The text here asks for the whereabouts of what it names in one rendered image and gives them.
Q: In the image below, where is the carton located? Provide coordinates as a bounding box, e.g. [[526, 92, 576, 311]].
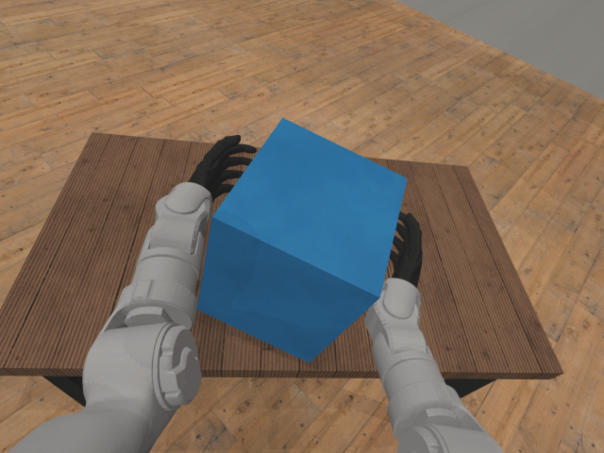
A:
[[197, 118, 407, 363]]

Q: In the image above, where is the right robot forearm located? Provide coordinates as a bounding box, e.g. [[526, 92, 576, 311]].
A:
[[365, 277, 490, 442]]

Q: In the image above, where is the robot right hand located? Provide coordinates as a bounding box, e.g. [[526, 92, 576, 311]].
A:
[[390, 212, 423, 288]]

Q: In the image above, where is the robot left hand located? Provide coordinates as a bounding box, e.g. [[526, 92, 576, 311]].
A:
[[188, 135, 257, 203]]

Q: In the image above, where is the left robot forearm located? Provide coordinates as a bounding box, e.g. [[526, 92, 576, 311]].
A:
[[82, 182, 212, 400]]

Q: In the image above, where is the robot left upper arm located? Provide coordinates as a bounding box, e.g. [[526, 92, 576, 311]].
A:
[[7, 322, 202, 453]]

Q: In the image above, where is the robot right upper arm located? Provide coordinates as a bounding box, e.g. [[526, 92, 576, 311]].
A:
[[397, 423, 504, 453]]

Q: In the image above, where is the table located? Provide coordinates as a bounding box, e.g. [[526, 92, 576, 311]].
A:
[[0, 132, 564, 407]]

